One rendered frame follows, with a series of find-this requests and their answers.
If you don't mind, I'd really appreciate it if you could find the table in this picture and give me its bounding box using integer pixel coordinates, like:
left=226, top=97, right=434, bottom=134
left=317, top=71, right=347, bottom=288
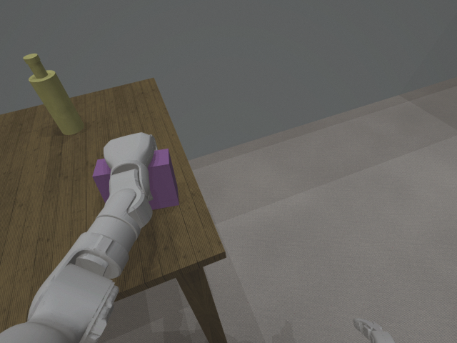
left=0, top=78, right=227, bottom=343

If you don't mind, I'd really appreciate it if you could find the left robot forearm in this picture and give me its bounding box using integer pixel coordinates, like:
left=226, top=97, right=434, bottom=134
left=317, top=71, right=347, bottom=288
left=27, top=160, right=153, bottom=321

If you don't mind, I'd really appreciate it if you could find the robot left hand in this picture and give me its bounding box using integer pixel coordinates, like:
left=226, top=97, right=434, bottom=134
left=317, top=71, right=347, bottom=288
left=104, top=132, right=158, bottom=201

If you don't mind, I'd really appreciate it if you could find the robot right hand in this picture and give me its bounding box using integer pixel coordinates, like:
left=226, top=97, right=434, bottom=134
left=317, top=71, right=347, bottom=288
left=353, top=318, right=395, bottom=343

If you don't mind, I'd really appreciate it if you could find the sponge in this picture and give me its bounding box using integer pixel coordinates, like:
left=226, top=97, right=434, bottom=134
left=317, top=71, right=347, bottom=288
left=92, top=149, right=179, bottom=210

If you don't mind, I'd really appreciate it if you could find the robot left upper arm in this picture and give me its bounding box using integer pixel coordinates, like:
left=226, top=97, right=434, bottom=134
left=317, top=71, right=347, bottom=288
left=0, top=263, right=119, bottom=343

